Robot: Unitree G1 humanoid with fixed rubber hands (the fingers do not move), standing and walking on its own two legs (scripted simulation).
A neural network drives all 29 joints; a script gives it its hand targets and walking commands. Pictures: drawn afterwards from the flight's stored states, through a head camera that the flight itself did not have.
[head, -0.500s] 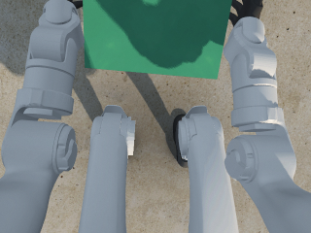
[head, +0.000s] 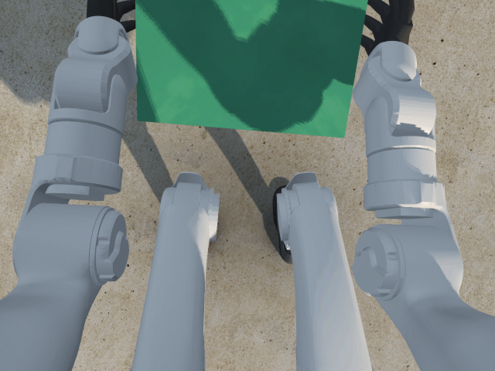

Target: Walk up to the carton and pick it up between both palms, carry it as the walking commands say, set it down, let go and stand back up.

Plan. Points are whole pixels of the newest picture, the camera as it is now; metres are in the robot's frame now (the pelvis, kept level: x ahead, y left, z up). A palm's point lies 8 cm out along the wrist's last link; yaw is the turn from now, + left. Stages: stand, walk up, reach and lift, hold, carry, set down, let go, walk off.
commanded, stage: reach and lift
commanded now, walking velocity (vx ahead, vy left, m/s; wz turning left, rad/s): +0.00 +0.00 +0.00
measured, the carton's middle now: (247, 49) +0.53 +0.00 -0.18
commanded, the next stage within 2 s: none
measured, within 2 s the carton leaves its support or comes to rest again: neither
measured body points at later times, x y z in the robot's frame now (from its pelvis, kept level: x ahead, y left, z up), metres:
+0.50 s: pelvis +0.00 +0.00 +0.05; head +0.30 +0.00 +0.37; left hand +0.52 +0.17 -0.04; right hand +0.50 -0.17 -0.04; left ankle +0.16 +0.13 -0.46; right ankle +0.16 -0.12 -0.46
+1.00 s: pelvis +0.00 +0.00 +0.11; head +0.28 +0.00 +0.46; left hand +0.51 +0.17 +0.03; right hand +0.48 -0.17 +0.04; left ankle +0.16 +0.13 -0.46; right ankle +0.16 -0.12 -0.46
